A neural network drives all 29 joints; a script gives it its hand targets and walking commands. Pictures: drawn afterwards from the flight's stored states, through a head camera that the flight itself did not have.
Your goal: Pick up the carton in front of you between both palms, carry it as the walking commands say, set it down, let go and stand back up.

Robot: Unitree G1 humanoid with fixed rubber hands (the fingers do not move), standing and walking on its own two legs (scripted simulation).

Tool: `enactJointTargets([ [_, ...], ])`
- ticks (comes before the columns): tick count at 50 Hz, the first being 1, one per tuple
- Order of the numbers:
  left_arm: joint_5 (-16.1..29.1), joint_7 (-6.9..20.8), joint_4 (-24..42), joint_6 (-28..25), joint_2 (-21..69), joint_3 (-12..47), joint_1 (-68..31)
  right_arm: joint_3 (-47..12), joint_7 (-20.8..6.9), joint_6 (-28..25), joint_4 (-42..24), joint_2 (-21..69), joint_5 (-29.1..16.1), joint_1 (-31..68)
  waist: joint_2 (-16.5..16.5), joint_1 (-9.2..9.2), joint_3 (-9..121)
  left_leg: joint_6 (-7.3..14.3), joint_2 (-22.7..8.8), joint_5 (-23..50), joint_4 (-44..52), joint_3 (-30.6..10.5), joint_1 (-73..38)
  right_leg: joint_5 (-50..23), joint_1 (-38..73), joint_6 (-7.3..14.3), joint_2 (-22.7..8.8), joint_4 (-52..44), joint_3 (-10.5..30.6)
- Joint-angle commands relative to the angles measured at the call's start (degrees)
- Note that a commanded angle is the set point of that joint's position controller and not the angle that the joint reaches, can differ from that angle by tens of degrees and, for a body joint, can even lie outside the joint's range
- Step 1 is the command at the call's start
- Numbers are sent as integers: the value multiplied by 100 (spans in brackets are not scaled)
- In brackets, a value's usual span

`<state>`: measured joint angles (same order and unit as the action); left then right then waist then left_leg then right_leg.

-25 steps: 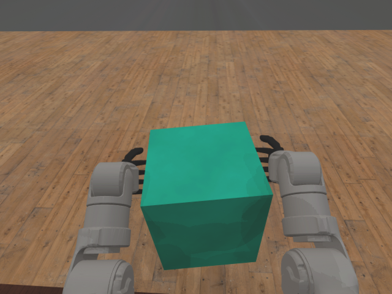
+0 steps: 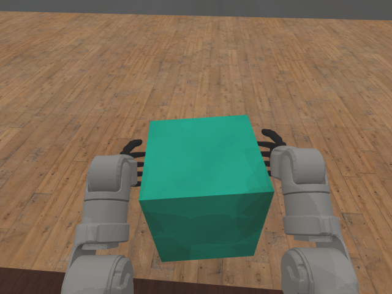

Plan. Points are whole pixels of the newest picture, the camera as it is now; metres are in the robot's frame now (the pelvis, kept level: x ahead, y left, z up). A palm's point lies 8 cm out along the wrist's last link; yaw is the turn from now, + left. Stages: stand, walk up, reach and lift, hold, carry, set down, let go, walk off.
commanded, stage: carry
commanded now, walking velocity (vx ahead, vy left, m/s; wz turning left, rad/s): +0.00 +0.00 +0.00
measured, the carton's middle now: (203, 190) +0.35 +0.00 +0.05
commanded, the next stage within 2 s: none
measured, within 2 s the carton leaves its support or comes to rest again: neither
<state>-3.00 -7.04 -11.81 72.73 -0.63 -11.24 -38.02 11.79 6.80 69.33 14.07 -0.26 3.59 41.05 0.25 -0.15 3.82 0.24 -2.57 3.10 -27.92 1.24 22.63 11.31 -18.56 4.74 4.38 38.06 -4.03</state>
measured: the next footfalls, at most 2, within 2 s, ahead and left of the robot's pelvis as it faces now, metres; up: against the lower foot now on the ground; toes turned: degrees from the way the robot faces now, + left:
none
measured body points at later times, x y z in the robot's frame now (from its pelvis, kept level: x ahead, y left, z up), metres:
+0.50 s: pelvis +0.01 +0.01 +0.00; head -0.01 +0.01 +0.45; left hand +0.36 +0.16 +0.12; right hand +0.37 -0.14 +0.13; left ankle +0.09 +0.13 -0.73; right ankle +0.00 -0.06 -0.72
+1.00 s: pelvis +0.01 +0.02 +0.00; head -0.01 +0.02 +0.45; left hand +0.37 +0.17 +0.12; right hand +0.38 -0.13 +0.14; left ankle +0.09 +0.13 -0.73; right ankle +0.00 -0.06 -0.72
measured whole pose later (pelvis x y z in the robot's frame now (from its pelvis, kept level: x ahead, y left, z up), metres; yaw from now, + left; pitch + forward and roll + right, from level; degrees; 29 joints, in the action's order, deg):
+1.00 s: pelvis +0.01 +0.02 +0.00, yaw +0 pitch +2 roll -1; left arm -2.8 -7.1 -15.1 72.2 -1.2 -11.3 -39.6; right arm 11.6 6.7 68.8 15.5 -0.4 3.7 40.8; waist 0.1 0.0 5.5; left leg 1.5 -1.9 1.5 -29.0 2.3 22.9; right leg 12.0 -18.3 3.3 3.6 37.9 -3.0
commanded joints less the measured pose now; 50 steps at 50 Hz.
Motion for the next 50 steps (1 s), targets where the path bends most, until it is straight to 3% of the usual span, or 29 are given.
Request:
enactJointTargets([
  [1, 2457, 1256, 931, -348, 6313, 3036, -4717, -3051, -1345, 19, -252, 6539, -2364, 3622, 125, -18, 1778, 178, -425, -873, 199, -476, -1046, 258, -344, 77, -1235, -1310, 1376],
  [2, 2432, 1283, 902, -349, 6305, 3040, -4812, -3148, -1357, 2, -387, 6621, -2438, 3776, -199, -67, 1908, 225, -512, -467, 159, -590, -1193, 138, -147, 141, -1187, -1117, 1228],
  [4, 2460, 1291, 877, -338, 6173, 3089, -4776, -3013, -1376, -36, -307, 6454, -2415, 3705, 136, -6, 1963, 253, -493, -169, 99, -536, -1254, -60, -151, 64, -1109, -1103, 1249],
  [6, 2255, 1312, 457, -359, 6140, 2829, -4465, -2900, -1412, -47, 72, 6374, -2212, 3499, 192, 26, 2048, 278, -622, 673, -20, -534, -1206, -1481, 243, 13, -1108, -741, 1083],
  [8, 2310, 1331, 683, -396, 6193, 2853, -4704, -3100, -1408, -111, -93, 6675, -2396, 3739, -297, 6, 2180, 309, -591, 940, -84, -584, -1073, -2114, 464, 18, -1085, -645, 943],
  [9, 2397, 1368, 622, -417, 6225, 2907, -4642, -3211, -1407, -149, -777, 6576, -2527, 4257, -352, 38, 2222, 301, -551, 606, -194, -475, -1118, -2449, 312, 26, -1256, -787, 1251],
  [10, 2330, 1331, 504, -421, 6178, 2899, -4674, -3057, -1377, -106, -205, 6518, -2386, 4044, -152, 46, 2074, 287, -503, 564, -226, -411, -1015, -2582, 472, -5, -1246, -804, 1178],
  [12, 2391, 1271, 504, -417, 6363, 2996, -4511, -2951, -1417, -105, -272, 6516, -2430, 3741, 231, 11, 2257, 240, -511, 895, -90, -386, -1303, -2388, 351, 123, -1217, -636, 1149],
  [14, 2500, 1267, 679, -394, 6369, 2975, -4571, -2984, -1352, -98, -430, 6465, -2411, 3804, 28, 18, 2342, 278, -522, 1260, -132, -396, -1321, -2401, 525, -27, -1065, -425, 961],
  [17, 2558, 1237, 1062, -430, 6226, 3119, -4932, -3076, -1292, -41, -221, 6564, -2459, 3805, 229, -24, 2731, 458, -725, 2127, -191, -531, -1702, -1795, 472, -52, -995, -373, 935],
  [18, 2394, 1236, 925, -398, 6165, 3043, -4638, -3099, -1309, -14, -412, 6637, -2480, 3842, -72, -55, 2654, 438, -714, 1895, -88, -630, -1615, -1583, 525, -50, -970, -414, 985],
  [19, 2525, 1265, 782, -371, 6331, 3043, -4697, -3041, -1269, -11, -209, 6492, -2284, 3528, 184, 27, 2625, 449, -698, 1580, -132, -519, -1576, -1537, 478, -52, -980, -586, 982],
  [21, 2451, 1249, 825, -346, 6365, 2991, -4533, -3127, -1333, -38, -751, 6611, -2506, 3916, 242, -73, 2461, 354, -684, 1480, -121, -593, -1563, -1660, 428, 57, -1058, -557, 1036],
  [23, 2511, 1271, 749, -372, 6420, 2957, -4575, -3167, -1340, -19, -500, 6458, -2496, 3884, 94, -11, 2375, 396, -698, 835, 10, -578, -1465, -1026, 319, 80, -1022, -645, 1051],
  [26, 2462, 1231, 1148, -422, 6234, 3221, -4962, -3217, -1362, -43, -614, 6637, -2511, 4100, 27, 31, 2276, 399, -584, 938, -122, -504, -1261, -1980, 466, 2, -1194, -688, 1201],
  [28, 2533, 1261, 957, -345, 6309, 3056, -4704, -3060, -1353, 38, -284, 6445, -2362, 3561, -152, 91, 2111, 298, -440, 277, 10, -472, -1118, -1620, 332, -84, -1262, -811, 1262],
  [29, 2338, 1289, 638, -298, 6286, 2921, -4334, -3093, -1343, 36, -479, 6477, -2387, 3819, -78, -19, 2059, 263, -489, -30, 61, -460, -1313, -1040, 96, 124, -1274, -985, 1298],
  [30, 2317, 1308, 634, -317, 6170, 2883, -4428, -3066, -1361, 34, -34, 6425, -2270, 3450, -268, 98, 2089, 306, -542, -96, 60, -540, -1037, -1013, 361, -15, -1153, -908, 1228],
  [32, 2182, 1278, 675, -373, 6059, 2843, -4636, -3016, -1388, 6, 77, 6566, -2320, 3637, -249, -41, 2064, 334, -590, 151, 137, -606, -1121, -694, 217, 82, -1072, -864, 1115],
  [33, 2472, 1271, 898, -406, 6189, 2996, -4996, -3020, -1410, -48, -7, 6547, -2381, 3663, -78, 15, 1945, 287, -551, 394, 224, -558, -1063, -989, 183, 41, -1116, -801, 1068],
  [36, 2415, 1238, 748, -397, 6228, 3000, -4681, -2916, -1390, -41, -201, 6532, -2350, 3737, 228, 25, 2004, 273, -522, 121, 107, -483, -1031, -1023, 214, 13, -1194, -884, 1200],
  [38, 2331, 1273, 476, -381, 6278, 2885, -4604, -2939, -1368, -20, -132, 6376, -2255, 3614, -88, -11, 2164, 305, -614, -572, 158, -592, -1212, -198, 131, 84, -1073, -1024, 1178],
  [41, 2483, 1307, 700, -389, 6288, 3060, -4944, -2877, -1388, -75, -233, 6395, -2312, 3813, 268, -117, 1975, 275, -610, 333, 168, -622, -1330, -530, -38, 111, -1041, -884, 1093],
  [42, 2440, 1325, 453, -379, 6302, 2897, -4712, -2930, -1364, -72, -284, 6397, -2312, 3858, 350, -18, 2096, 325, -688, 262, 126, -692, -1249, -543, 159, 59, -987, -842, 958],
  [43, 2278, 1314, 518, -403, 6308, 2834, -4776, -2972, -1380, -39, -61, 6509, -2343, 3874, -157, 3, 1942, 228, -625, 136, 194, -632, -1141, -566, 88, 41, -980, -894, 1003],
  [44, 2312, 1266, 558, -407, 6190, 2813, -4633, -2998, -1385, -43, -29, 6568, -2411, 3785, 72, -99, 2055, 242, -606, 329, 192, -610, -1202, -695, 244, 26, -998, -740, 1007],
  [46, 2554, 1228, 725, -403, 6293, 2942, -4862, -3000, -1362, -78, -279, 6559, -2462, 3825, 118, 3, 2139, 276, -520, 283, 30, -425, -1369, -830, -14, 49, -1100, -894, 1130],
  [48, 2474, 1231, 574, -387, 6438, 2858, -4626, -2981, -1334, -68, -389, 6502, -2409, 3811, -170, -33, 2188, 309, -567, 853, -12, -571, -1078, -1967, 408, -36, -1204, -628, 1145],
  [50, 2519, 1251, 812, -396, 6420, 3034, -4844, -3088, -1335, -91, -557, 6510, -2486, 4120, 46, -5, 2404, 383, -561, 1630, -269, -408, -1273, -2514, 377, -94, -1120, -443, 1081],
])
